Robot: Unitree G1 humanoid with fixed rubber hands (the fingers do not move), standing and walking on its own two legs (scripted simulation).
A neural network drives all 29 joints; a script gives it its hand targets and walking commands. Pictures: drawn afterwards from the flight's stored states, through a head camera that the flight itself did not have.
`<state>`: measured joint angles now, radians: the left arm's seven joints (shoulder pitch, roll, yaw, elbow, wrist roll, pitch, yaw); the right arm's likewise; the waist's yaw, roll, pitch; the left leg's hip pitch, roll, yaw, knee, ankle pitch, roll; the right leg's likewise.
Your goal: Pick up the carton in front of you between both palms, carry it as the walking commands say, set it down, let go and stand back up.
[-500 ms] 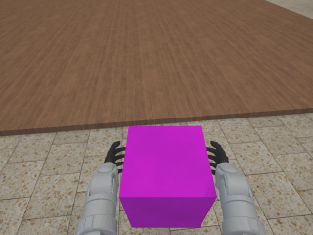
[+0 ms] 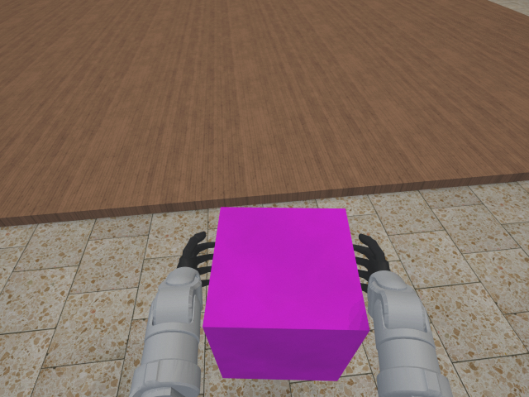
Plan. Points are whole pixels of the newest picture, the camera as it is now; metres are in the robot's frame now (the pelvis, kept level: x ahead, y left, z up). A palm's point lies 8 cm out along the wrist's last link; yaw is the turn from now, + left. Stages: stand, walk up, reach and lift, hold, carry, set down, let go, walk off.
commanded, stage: reach and lift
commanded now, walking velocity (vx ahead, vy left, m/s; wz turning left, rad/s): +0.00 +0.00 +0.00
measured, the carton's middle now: (281, 297) +0.30 +0.00 -0.04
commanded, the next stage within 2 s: hold in 0.38 s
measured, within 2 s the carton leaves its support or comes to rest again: neither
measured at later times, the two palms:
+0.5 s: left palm (184, 275) +0.29 +0.15 +0.04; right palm (377, 274) +0.29 -0.15 +0.05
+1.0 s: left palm (182, 279) +0.28 +0.15 +0.05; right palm (381, 276) +0.28 -0.15 +0.06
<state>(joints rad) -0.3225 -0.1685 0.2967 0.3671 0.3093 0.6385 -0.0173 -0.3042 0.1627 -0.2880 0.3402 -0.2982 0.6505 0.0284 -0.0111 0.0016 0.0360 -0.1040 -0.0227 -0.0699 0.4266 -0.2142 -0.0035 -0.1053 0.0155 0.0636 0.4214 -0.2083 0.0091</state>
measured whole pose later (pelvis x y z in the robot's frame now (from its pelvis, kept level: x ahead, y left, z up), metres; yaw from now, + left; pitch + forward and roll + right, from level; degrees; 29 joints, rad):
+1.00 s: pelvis -0.01 -0.01 +0.00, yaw +0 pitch -9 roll +0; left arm -0.32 -0.17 0.29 0.26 0.29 0.74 -0.02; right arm -0.32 0.17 -0.27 0.26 -0.28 0.75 0.02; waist 0.00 0.00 0.05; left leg -0.07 -0.02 -0.08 0.41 -0.20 -0.01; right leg -0.07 0.02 0.06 0.41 -0.19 0.00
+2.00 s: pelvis +0.30 -0.06 -0.02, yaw +3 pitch +5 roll +0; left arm 0.04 -0.13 0.06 -0.43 0.00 1.11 0.19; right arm 0.05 0.13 -0.06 -0.49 0.01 1.16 -0.20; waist 0.01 0.02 -0.16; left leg -0.29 0.08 0.05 0.94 -0.48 -0.01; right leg -0.44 -0.04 -0.25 0.61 -0.26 -0.09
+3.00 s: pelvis +0.96 -0.05 -0.02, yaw +3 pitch +5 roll +0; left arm -0.60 -0.11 0.30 -0.10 -0.04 1.08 0.22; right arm -0.62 0.12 -0.34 -0.12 0.00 1.10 -0.25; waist 0.07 0.02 0.05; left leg -0.52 0.02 -0.01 1.36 -0.35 0.07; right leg -0.49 0.02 -0.18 0.60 -0.20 -0.11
